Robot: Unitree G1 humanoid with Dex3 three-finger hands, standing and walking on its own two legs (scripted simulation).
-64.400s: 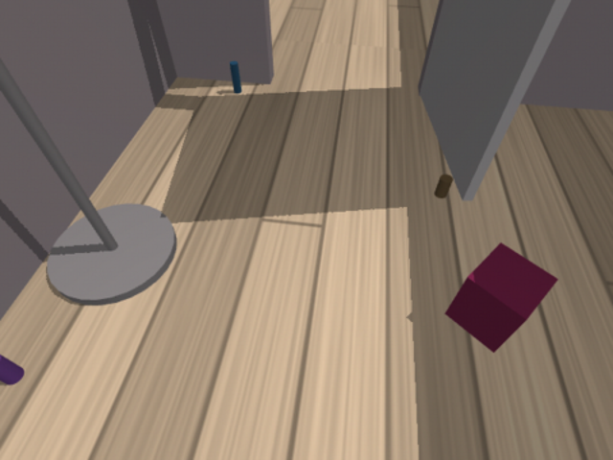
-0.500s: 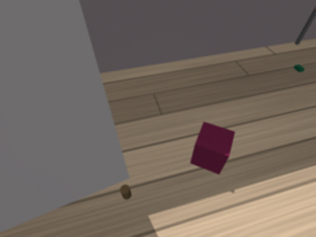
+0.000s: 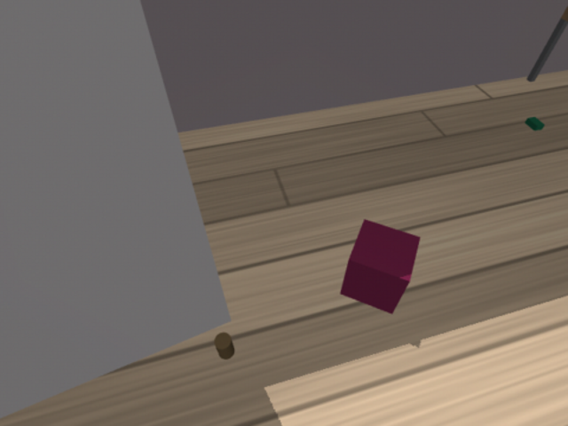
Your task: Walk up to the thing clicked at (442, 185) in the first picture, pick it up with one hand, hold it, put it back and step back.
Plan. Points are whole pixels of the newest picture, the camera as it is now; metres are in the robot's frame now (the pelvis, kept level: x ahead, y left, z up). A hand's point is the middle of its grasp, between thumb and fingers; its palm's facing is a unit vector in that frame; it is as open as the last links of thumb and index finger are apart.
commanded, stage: stand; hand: left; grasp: from above
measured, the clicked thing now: (224, 346) +0.49 +0.22 -0.73
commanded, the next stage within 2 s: step back in 0.28 s
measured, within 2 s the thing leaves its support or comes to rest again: neither
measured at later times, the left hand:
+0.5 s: hand out of the picture +0.07 +0.29 -0.17, palm faces -0.01 -0.93 -0.38, open 7.4 cm
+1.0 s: hand out of the picture +0.01 +0.34 -0.18, palm faces -0.10 -0.91 -0.39, open 7.4 cm
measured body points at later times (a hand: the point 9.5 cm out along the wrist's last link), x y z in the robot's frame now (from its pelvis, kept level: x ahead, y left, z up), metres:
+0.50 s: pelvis -0.03 +0.03 -0.01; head +0.03 +0.03 +0.43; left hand +0.07 +0.34 -0.14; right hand +0.05 -0.30 -0.14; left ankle -0.04 +0.13 -0.71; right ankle -0.01 -0.12 -0.75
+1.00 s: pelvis -0.10 +0.08 -0.03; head -0.03 +0.07 +0.42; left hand +0.02 +0.39 -0.15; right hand -0.01 -0.23 -0.15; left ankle -0.06 +0.15 -0.75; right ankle -0.11 -0.03 -0.75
